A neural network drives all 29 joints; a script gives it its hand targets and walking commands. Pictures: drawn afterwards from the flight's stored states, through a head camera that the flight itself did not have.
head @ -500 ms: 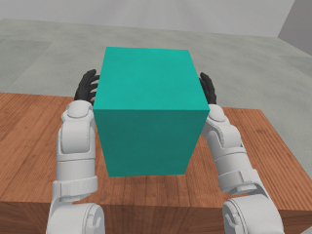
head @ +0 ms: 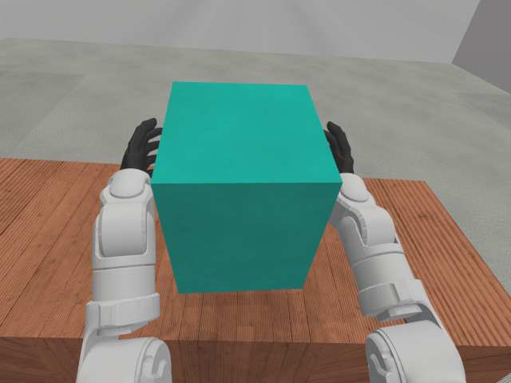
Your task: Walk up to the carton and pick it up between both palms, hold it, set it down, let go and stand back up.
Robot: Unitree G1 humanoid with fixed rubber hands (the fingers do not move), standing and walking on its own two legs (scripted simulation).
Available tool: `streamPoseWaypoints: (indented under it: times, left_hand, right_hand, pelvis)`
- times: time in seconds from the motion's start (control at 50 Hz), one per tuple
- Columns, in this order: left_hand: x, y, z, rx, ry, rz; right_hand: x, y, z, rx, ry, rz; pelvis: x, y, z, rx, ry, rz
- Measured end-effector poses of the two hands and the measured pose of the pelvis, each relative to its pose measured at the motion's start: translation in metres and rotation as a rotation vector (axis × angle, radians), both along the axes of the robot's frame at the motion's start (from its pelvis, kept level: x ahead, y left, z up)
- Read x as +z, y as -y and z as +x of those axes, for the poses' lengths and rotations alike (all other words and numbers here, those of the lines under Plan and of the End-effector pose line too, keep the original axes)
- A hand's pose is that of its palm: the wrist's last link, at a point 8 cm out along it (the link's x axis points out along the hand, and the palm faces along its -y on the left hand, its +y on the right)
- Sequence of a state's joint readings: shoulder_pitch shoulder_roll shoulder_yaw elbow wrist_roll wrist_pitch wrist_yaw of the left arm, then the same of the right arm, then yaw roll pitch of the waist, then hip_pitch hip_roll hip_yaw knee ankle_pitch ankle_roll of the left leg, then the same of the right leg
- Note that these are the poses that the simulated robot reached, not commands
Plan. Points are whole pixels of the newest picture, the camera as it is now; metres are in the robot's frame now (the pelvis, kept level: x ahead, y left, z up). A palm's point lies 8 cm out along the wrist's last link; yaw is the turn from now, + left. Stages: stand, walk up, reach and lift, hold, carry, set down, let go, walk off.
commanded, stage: hold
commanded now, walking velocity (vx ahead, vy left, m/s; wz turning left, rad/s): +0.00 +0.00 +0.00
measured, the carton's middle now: (241, 191) +0.36 +0.01 +0.17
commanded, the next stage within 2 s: set down in 1.56 s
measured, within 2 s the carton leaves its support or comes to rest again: neither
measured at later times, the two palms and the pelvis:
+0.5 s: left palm (135, 174) +0.34 +0.16 +0.21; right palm (337, 178) +0.35 -0.14 +0.21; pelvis -0.01 +0.00 +0.00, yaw +0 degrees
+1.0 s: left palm (134, 168) +0.35 +0.16 +0.22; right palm (335, 173) +0.35 -0.13 +0.21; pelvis -0.01 +0.00 +0.00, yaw +0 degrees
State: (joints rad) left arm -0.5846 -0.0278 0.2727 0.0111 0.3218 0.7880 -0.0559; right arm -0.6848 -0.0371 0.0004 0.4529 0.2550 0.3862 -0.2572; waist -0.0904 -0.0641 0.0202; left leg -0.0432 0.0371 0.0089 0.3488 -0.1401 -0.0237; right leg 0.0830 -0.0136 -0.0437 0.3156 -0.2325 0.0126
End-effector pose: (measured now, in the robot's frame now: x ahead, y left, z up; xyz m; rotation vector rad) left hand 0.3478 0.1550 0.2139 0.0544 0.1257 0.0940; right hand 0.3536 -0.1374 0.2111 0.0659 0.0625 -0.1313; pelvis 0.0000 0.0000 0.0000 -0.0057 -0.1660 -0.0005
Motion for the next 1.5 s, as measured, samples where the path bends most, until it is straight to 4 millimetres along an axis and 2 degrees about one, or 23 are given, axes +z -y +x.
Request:
streamPoseWaypoints:
  times: [0.54,0.66,0.8,0.86,1.0,1.12,1.24,1.34,1.5]
  left_hand:
    - [0.002,-0.001,-0.007,-0.001,0.009,-0.002]
    - [-0.003,-0.001,-0.003,0.002,-0.029,-0.011]
    - [0.004,-0.001,0.0,-0.004,-0.006,-0.001]
    - [0.0,-0.001,0.003,-0.002,-0.032,-0.007]
    - [0.005,-0.003,0.003,-0.004,0.007,0.002]
    - [-0.004,-0.004,0.003,0.0,-0.024,-0.004]
    - [0.001,-0.002,-0.001,0.0,0.02,0.001]
    - [-0.006,0.0,0.002,-0.001,-0.025,-0.005]
    - [0.004,0.0,-0.001,-0.003,0.02,0.008]
  right_hand:
    - [0.0,-0.001,-0.007,0.001,0.006,-0.004]
    - [-0.005,-0.002,-0.004,0.002,-0.031,-0.01]
    - [0.001,-0.001,-0.002,-0.007,-0.009,-0.012]
    - [-0.003,-0.001,0.001,-0.004,-0.035,-0.012]
    - [0.002,-0.004,0.0,-0.005,0.002,0.0]
    - [-0.005,-0.004,0.002,0.002,-0.028,-0.012]
    - [0.001,-0.002,-0.002,0.0,0.015,-0.001]
    - [-0.006,0.0,0.0,-0.003,-0.029,-0.009]
    - [0.001,0.0,-0.004,-0.005,0.014,0.001]
  pelvis:
    - [0.0,0.0,-0.006,0.0,0.006,-0.002]
    - [0.0,0.0,-0.009,0.0,0.002,0.0]
    - [0.0,0.0,-0.01,0.001,-0.004,-0.002]
    - [0.0,0.0,-0.009,0.0,-0.006,0.0]
    - [0.0,-0.001,-0.005,0.001,-0.012,-0.002]
    - [0.0,-0.002,-0.003,0.004,-0.002,0.0]
    - [0.0,-0.002,0.0,0.004,-0.002,-0.002]
    - [0.0,-0.002,-0.001,-0.001,0.006,0.001]
    - [0.0,-0.002,-0.001,-0.003,0.001,-0.001]
